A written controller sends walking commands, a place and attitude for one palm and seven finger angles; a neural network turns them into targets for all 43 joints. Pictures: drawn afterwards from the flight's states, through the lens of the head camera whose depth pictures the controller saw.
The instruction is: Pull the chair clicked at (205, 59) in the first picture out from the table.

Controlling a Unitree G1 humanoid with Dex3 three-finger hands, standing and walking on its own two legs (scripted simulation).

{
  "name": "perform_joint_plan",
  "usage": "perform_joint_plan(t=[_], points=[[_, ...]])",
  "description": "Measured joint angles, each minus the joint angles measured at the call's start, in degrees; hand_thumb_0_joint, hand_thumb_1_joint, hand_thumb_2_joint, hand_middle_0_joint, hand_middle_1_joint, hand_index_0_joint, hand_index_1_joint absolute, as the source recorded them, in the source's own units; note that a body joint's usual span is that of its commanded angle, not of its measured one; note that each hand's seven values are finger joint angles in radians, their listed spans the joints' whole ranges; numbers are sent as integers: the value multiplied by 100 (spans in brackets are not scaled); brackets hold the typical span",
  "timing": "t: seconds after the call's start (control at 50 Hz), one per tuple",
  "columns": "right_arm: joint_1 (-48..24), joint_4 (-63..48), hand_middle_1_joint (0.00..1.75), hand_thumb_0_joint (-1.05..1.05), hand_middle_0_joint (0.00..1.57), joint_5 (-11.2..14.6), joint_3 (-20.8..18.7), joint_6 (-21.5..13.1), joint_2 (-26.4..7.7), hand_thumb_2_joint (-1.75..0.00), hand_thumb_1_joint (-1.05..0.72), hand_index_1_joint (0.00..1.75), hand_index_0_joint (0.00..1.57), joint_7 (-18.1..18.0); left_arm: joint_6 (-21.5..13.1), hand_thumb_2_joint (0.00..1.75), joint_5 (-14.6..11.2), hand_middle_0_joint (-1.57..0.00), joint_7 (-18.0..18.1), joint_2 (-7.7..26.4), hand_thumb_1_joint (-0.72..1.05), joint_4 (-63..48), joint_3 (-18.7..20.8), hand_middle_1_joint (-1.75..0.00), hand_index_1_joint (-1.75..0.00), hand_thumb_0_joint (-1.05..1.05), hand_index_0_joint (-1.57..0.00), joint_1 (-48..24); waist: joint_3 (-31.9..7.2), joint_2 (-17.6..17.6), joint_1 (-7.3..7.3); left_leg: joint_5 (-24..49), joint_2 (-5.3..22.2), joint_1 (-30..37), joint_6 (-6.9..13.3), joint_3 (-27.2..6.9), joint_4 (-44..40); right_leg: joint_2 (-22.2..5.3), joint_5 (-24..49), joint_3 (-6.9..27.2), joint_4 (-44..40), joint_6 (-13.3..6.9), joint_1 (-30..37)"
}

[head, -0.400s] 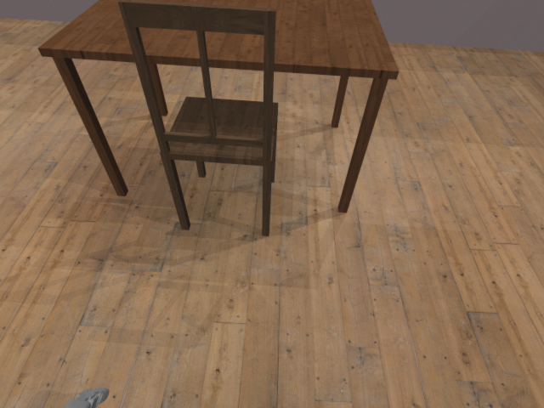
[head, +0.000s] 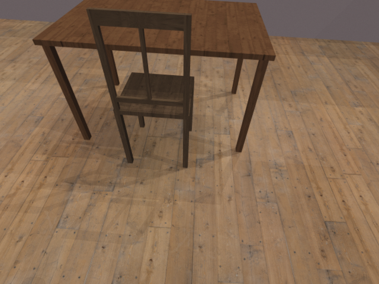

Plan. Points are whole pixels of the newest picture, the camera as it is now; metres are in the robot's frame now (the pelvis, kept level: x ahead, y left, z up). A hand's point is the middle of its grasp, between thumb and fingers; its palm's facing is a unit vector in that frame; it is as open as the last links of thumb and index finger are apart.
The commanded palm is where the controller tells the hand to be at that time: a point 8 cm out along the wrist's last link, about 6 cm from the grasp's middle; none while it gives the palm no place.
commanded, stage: stand and wait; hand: left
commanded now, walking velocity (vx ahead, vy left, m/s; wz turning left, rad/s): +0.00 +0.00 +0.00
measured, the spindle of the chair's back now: (145, 67) +0.98 +0.26 -0.06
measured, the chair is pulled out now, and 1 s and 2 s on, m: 0.00 0.00 0.00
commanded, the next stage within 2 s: look at it before walking up in 0.42 s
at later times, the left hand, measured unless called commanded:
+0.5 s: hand out of the picture +0.06 +0.23 -0.15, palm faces -0.04 -0.94 -0.33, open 7.3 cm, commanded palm none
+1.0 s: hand out of the picture +0.05 +0.23 -0.15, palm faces -0.04 -0.95 -0.32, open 7.3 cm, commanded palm none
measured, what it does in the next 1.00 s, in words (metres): stands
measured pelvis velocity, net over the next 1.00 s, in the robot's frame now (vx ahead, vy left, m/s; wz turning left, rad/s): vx -0.01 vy -0.02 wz -0.01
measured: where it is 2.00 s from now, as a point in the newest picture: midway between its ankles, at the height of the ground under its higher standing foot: outside the picture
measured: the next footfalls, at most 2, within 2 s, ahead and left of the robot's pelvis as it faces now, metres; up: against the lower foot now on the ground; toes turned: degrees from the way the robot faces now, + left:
left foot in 1.52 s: +0.10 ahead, +0.15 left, +0.00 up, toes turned +17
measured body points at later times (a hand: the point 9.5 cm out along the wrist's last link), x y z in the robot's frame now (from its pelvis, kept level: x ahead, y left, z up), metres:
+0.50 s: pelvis -0.02 -0.01 +0.00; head -0.02 -0.02 +0.45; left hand +0.06 +0.28 -0.13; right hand +0.05 -0.31 -0.13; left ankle -0.01 +0.11 -0.74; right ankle -0.01 -0.14 -0.74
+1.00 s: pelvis -0.01 -0.02 +0.01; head -0.01 -0.01 +0.46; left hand +0.06 +0.28 -0.13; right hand +0.05 -0.31 -0.13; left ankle -0.01 +0.11 -0.74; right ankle -0.01 -0.14 -0.74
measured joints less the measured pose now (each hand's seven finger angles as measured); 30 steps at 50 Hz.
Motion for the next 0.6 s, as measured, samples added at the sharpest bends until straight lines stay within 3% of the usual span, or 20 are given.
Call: perform_joint_plan(t=[0.6], points=[[225, 499, 30, 1, 20, 22, 7, -2, -13, -90, -90, 30, 20, 18, -78, 89, -11, -20, -8, 0, 91, 374, 23, -30, -30, 1, -21, -65, 7, 60, -70, 338, 145, 57, -142, -23, -365, 143, 334, -24, -340, -129, 35]])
